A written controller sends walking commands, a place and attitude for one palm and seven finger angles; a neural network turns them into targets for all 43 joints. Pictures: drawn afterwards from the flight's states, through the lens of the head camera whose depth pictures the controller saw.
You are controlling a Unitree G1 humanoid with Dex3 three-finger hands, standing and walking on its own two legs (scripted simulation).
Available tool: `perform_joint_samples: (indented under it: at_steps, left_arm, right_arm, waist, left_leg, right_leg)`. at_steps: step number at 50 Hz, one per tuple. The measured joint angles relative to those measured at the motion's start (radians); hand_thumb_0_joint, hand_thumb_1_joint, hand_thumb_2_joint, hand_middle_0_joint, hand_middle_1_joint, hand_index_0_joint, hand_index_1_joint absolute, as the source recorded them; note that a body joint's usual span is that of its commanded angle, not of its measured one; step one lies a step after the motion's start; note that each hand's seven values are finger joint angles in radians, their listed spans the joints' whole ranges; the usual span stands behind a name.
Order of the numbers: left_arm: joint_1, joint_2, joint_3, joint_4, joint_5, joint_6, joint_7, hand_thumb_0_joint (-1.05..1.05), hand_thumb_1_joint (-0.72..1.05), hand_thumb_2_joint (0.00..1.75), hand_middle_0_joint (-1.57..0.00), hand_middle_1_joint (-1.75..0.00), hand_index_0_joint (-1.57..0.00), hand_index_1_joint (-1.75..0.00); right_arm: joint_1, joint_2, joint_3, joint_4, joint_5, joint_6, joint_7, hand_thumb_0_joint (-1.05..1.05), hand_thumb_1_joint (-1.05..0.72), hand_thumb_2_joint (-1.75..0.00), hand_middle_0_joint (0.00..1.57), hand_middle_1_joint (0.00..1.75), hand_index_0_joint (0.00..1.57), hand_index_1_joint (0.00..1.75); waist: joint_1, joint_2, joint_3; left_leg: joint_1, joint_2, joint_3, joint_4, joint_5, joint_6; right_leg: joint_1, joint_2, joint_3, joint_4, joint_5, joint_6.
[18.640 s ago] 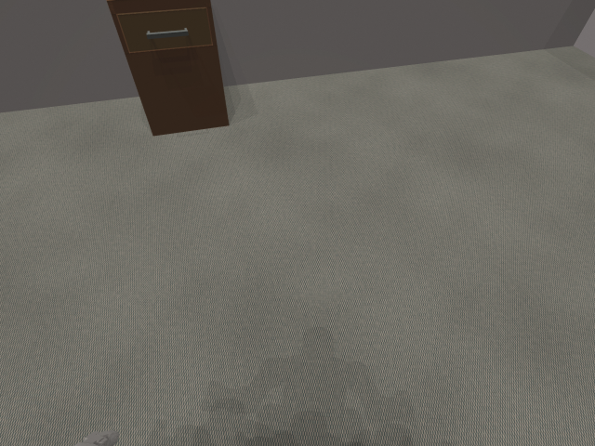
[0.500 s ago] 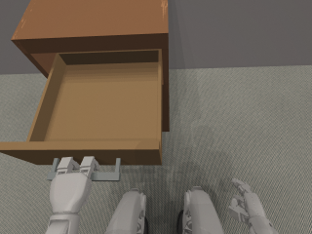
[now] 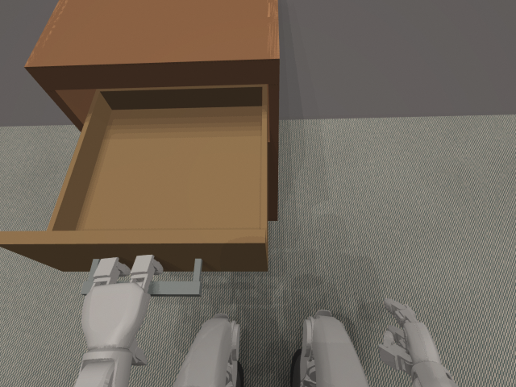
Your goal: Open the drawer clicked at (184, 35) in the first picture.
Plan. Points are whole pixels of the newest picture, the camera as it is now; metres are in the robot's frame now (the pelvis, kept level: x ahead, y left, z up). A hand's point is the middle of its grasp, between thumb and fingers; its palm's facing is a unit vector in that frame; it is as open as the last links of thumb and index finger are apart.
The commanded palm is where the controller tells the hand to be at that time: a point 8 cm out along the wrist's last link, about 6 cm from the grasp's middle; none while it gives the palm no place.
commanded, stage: lift the hand off the handle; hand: left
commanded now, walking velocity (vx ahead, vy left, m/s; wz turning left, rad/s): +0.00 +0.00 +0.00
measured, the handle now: (144, 276) +0.28 +0.21 -0.05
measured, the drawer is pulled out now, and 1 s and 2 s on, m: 0.30 0.29 0.29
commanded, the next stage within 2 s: none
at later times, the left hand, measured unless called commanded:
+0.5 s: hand (127, 305) +0.24 +0.22 -0.04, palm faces -0.08 -0.09 -0.99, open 13.8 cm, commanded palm +0.22 +0.21 +0.01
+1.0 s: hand (115, 299) +0.24 +0.22 -0.01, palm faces -0.08 -0.10 -0.99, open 13.7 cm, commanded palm +0.22 +0.22 +0.05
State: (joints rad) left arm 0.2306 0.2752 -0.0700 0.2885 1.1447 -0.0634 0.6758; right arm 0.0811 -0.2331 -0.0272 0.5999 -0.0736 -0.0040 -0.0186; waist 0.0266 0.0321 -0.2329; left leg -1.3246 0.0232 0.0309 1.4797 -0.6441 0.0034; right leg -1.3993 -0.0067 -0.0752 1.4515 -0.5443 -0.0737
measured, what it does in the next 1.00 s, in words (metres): rises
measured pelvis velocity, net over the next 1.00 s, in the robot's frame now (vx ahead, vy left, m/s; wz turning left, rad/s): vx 0.02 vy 0.01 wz -0.01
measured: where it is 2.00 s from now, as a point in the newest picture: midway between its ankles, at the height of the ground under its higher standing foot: outside the picture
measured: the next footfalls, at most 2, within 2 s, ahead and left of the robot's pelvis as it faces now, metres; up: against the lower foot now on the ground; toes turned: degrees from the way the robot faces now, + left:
none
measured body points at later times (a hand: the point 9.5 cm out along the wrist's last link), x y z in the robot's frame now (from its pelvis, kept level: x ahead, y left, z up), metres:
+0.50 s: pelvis +0.00 +0.01 +0.03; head +0.12 -0.01 +0.46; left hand +0.23 +0.22 +0.01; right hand +0.19 -0.23 -0.10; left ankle +0.02 +0.12 -0.57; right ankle +0.06 -0.08 -0.57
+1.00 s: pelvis +0.02 +0.01 +0.05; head +0.12 -0.01 +0.49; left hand +0.24 +0.23 +0.05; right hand +0.21 -0.23 -0.06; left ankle +0.02 +0.12 -0.57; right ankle +0.06 -0.08 -0.57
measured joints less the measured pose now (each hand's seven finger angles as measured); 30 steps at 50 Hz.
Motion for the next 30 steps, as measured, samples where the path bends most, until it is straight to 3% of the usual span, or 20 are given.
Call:
perform_joint_samples:
  at_steps: [10,18,30]
  left_arm:
    - [-0.048,0.007,-0.009,0.023,-0.003,0.000,-0.002,0.00,-0.49,0.30,-0.30,-1.20,-0.34,-1.21]
    - [-0.009,-0.003,-0.013,-0.022,-0.029,0.047,-0.016,0.00,-0.49,0.30,-0.32,-1.20,-0.34,-1.21]
    - [0.005,-0.012,-0.041,-0.011,-0.020,0.056,-0.027,0.00,-0.49,0.30,-0.32,-1.20,-0.32,-1.20]
  right_arm:
    - [-0.004,0.004,-0.002,0.012,0.006,0.003,0.000,0.01,-0.91,-0.90,0.20,0.30,0.20,0.30]
    - [0.014,0.011,0.004,-0.006,0.011,0.017,-0.003,0.01,-0.91,-0.90,0.20,0.30,0.20,0.30]
    - [0.034,-0.002,0.003,-0.018,0.009,0.021,-0.001,0.01,-0.91,-0.90,0.20,0.30,0.20,0.30]
  waist:
    - [0.001,0.003,0.006]
    - [-0.011,0.008,0.015]
    - [-0.016,0.008,0.012]
  left_leg:
    - [-0.005,-0.002,-0.003,0.004,0.004,0.005]
    - [0.061,0.000,0.004,-0.057,0.022,0.009]
    - [0.149,-0.003,0.004,-0.133,0.040,0.012]
  right_leg:
    - [0.000,-0.002,-0.003,-0.004,0.006,0.004]
    - [0.065,0.004,0.006,-0.064,0.026,0.012]
    - [0.156,0.006,0.008,-0.141,0.041,0.017]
